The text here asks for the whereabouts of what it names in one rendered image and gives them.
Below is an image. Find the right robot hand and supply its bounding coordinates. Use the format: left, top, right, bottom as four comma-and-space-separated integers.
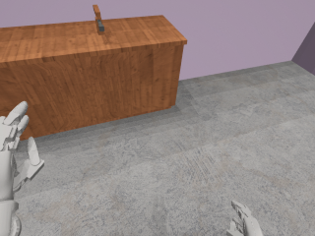
226, 200, 264, 236

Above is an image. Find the left robot forearm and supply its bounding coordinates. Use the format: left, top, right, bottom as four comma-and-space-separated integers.
0, 200, 22, 236

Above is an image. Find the counter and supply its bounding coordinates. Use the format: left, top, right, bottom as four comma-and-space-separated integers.
0, 4, 188, 141

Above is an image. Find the left robot hand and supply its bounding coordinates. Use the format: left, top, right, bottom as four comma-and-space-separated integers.
0, 101, 44, 202

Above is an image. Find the tap lever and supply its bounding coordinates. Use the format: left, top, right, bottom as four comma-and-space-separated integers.
97, 20, 104, 31

